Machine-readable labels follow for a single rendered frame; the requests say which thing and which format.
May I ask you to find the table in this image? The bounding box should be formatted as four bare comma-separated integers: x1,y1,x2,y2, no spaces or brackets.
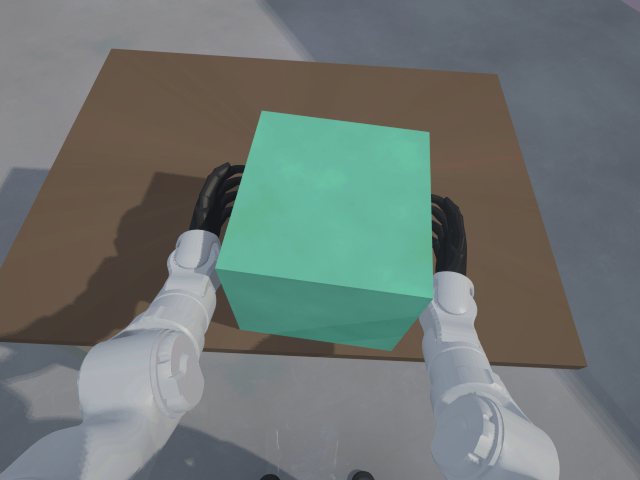
0,49,588,370

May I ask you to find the left robot upper arm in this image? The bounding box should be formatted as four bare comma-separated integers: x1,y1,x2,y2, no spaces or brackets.
0,328,204,480

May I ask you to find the right robot upper arm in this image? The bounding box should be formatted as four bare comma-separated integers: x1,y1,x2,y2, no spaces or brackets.
430,395,560,480

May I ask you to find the robot left hand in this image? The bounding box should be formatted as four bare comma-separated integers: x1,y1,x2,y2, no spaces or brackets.
189,162,245,238

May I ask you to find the robot right hand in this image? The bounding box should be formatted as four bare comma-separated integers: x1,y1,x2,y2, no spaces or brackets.
431,194,467,276

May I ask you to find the right robot forearm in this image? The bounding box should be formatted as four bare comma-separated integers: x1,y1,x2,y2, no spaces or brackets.
419,271,534,425

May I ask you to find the carton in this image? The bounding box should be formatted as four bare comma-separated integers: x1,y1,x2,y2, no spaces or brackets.
215,111,434,351

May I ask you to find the left robot forearm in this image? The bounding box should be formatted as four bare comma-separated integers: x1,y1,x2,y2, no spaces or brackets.
77,230,221,416

